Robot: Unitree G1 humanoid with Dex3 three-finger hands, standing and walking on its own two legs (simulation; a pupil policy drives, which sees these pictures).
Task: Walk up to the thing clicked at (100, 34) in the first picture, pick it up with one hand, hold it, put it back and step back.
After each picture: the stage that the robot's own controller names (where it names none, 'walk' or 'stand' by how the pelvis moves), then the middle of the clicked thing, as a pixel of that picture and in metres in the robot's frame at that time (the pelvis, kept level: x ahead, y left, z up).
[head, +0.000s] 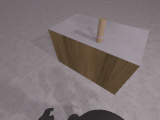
stand; (100, 31) +0.84 -0.05 +0.07
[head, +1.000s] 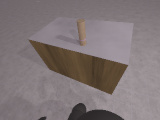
walk; (82, 33) +0.73 +0.16 +0.09
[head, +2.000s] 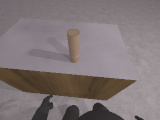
stand; (74, 48) +0.46 +0.15 +0.11
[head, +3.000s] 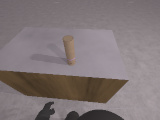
stand; (70, 52) +0.48 +0.19 +0.08
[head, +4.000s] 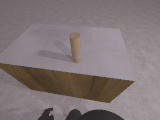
stand; (75, 49) +0.49 +0.16 +0.08
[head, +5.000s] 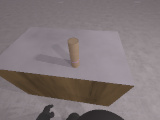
stand; (74, 54) +0.46 +0.16 +0.07
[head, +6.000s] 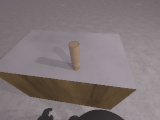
stand; (75, 57) +0.44 +0.15 +0.07
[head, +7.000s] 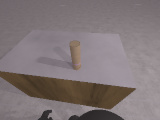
stand; (76, 57) +0.45 +0.15 +0.07
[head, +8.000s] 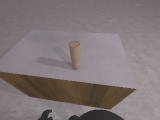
rise first; (75, 57) +0.45 +0.15 +0.07
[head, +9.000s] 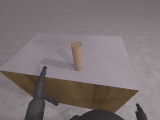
rise first; (77, 58) +0.45 +0.16 +0.08
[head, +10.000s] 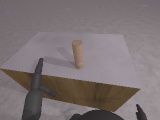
go down; (78, 56) +0.46 +0.15 +0.08
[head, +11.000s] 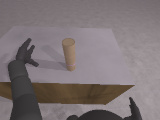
go down; (70, 57) +0.42 +0.15 +0.10
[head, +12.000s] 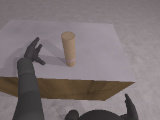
close in; (69, 52) +0.44 +0.15 +0.11
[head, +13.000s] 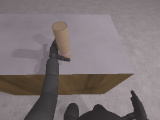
close; (63, 45) +0.46 +0.16 +0.14
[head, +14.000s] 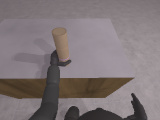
lift; (62, 50) +0.43 +0.18 +0.14
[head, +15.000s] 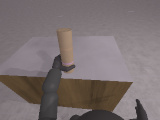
lift; (66, 52) +0.34 +0.16 +0.24
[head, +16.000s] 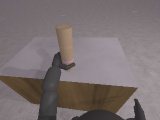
hold; (66, 50) +0.33 +0.16 +0.26
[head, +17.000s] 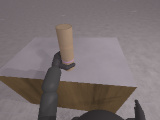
hold; (66, 50) +0.33 +0.16 +0.26
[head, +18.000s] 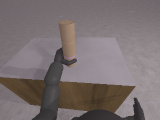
crouch; (68, 46) +0.36 +0.15 +0.27
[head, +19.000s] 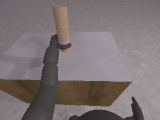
lower; (62, 31) +0.47 +0.17 +0.28
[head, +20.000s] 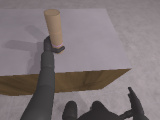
lower; (56, 35) +0.51 +0.18 +0.15
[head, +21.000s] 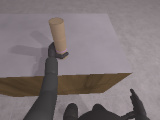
lower; (60, 41) +0.48 +0.18 +0.14
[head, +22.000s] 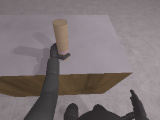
lower; (62, 42) +0.48 +0.17 +0.14
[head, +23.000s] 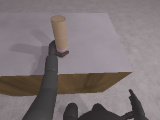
lower; (60, 40) +0.49 +0.17 +0.14
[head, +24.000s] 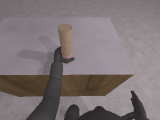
open; (66, 46) +0.45 +0.15 +0.14
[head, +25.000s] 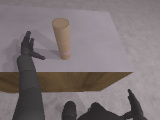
rise; (63, 43) +0.45 +0.16 +0.15
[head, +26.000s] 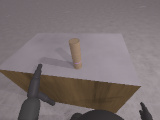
sink last; (76, 55) +0.45 +0.16 +0.12
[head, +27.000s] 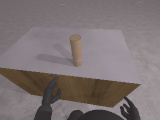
stand; (76, 52) +0.45 +0.15 +0.11
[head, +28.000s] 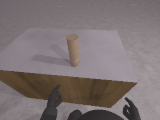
stand; (73, 52) +0.45 +0.16 +0.12
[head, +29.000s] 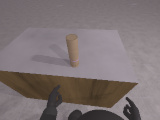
stand; (73, 52) +0.45 +0.16 +0.13
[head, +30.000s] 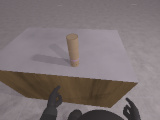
stand; (73, 52) +0.45 +0.15 +0.13
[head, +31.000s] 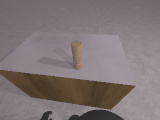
stand; (77, 56) +0.46 +0.14 +0.07
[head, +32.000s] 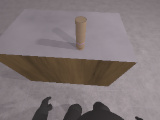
walk; (80, 35) +0.58 +0.11 +0.09
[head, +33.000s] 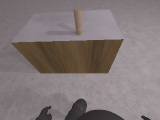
walk; (78, 22) +0.84 +0.20 +0.09
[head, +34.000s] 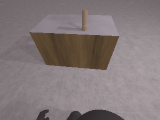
stand; (84, 20) +1.09 +0.16 +0.09
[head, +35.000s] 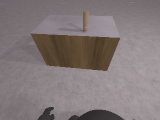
stand; (85, 22) +1.07 +0.14 +0.07
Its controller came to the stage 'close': yes
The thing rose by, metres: 0.21
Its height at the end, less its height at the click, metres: +0.00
